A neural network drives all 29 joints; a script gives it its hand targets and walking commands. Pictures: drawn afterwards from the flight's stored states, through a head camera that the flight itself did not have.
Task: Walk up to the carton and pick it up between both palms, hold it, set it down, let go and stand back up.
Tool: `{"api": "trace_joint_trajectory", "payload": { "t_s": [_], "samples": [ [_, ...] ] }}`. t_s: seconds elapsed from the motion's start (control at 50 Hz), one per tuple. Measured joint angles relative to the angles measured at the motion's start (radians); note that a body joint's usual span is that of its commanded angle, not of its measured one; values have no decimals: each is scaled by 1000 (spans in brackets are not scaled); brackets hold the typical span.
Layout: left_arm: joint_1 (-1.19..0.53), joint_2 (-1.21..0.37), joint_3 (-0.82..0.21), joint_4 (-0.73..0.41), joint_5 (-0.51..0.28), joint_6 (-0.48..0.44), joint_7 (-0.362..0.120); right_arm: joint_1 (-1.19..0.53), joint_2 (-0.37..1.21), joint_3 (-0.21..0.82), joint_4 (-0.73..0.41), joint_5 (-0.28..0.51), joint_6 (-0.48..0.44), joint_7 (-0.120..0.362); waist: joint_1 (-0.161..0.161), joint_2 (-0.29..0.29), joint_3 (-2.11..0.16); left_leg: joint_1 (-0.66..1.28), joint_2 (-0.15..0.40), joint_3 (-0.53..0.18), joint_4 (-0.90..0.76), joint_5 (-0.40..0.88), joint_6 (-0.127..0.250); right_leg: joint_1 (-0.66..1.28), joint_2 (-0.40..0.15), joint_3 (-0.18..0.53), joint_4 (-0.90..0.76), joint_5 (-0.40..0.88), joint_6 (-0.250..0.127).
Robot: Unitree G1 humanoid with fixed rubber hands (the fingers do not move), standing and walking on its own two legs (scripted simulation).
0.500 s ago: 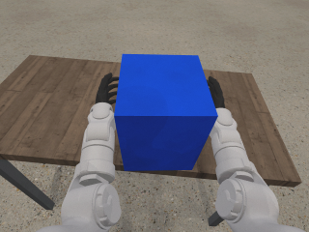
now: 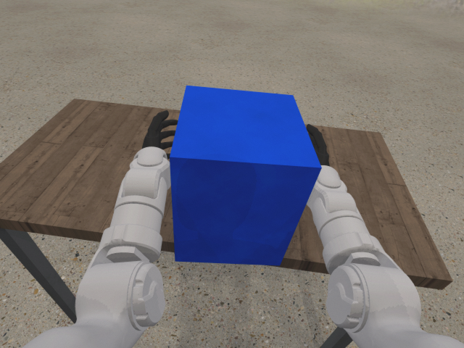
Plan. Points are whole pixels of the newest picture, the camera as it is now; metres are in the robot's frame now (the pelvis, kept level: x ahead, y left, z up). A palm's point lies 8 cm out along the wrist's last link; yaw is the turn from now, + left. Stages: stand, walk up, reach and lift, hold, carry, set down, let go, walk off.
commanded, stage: reach and lift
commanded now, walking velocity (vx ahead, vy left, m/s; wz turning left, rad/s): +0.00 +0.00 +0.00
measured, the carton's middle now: (234, 177) +0.40 +0.02 +0.12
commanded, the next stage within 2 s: none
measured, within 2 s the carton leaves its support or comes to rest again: neither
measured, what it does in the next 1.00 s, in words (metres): stands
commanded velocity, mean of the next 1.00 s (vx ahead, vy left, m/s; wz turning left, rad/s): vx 0.00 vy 0.00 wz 0.00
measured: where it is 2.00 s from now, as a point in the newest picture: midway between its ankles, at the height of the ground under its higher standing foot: outside the picture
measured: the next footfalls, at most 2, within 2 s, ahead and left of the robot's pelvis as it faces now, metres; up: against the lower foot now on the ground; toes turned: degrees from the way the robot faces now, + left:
none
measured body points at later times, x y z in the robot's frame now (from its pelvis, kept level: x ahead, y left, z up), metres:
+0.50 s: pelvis +0.00 +0.01 +0.00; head -0.04 +0.03 +0.45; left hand +0.41 +0.16 +0.20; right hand +0.41 -0.13 +0.19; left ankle +0.04 +0.10 -0.75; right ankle +0.00 -0.08 -0.75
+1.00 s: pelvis +0.00 +0.02 +0.00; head -0.06 +0.04 +0.45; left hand +0.40 +0.17 +0.24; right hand +0.40 -0.13 +0.23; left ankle +0.04 +0.10 -0.75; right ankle +0.00 -0.08 -0.75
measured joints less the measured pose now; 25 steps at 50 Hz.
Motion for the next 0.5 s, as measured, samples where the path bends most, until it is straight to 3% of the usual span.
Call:
{"api": "trace_joint_trajectory", "payload": {
  "t_s": [0.26,0.5],
  "samples": [
    [-98,6,53,29,62,79,-16,-93,-14,-67,48,-30,65,18,-27,-23,23,56,-9,14,-26,18,11,39,-9,13,3,7,9],
    [-38,22,-32,-93,16,145,-5,-50,-42,122,-42,137,112,-27,-52,-15,32,67,-6,9,11,-12,15,74,-7,9,-9,2,15]
  ]
}}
